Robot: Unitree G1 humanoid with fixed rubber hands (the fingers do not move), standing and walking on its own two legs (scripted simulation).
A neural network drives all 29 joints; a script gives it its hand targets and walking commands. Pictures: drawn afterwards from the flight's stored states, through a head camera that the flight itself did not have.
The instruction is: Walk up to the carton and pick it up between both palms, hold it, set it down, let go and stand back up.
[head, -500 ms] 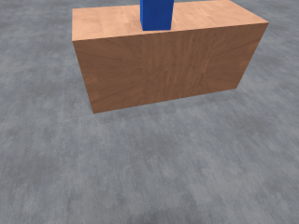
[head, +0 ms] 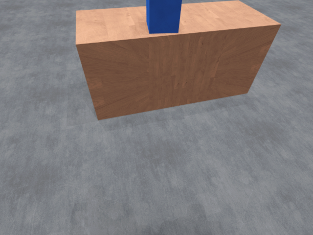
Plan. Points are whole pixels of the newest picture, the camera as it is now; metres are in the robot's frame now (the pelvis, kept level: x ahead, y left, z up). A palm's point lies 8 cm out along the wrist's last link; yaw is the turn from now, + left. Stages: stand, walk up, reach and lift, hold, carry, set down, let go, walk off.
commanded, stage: stand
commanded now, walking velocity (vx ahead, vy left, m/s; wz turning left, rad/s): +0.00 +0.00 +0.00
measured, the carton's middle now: (162, 7) +1.46 -0.04 +0.04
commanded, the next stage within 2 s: none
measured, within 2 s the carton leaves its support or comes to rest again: neither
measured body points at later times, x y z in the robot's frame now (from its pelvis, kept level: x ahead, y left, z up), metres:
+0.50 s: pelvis +0.00 +0.00 +0.00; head +0.02 +0.00 +0.45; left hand -0.01 +0.21 -0.16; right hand -0.01 -0.21 -0.16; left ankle +0.01 +0.11 -0.74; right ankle +0.01 -0.13 -0.74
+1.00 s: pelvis +0.00 +0.00 +0.00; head +0.01 +0.00 +0.45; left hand -0.02 +0.20 -0.16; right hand -0.02 -0.21 -0.16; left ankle +0.01 +0.11 -0.74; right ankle +0.01 -0.13 -0.74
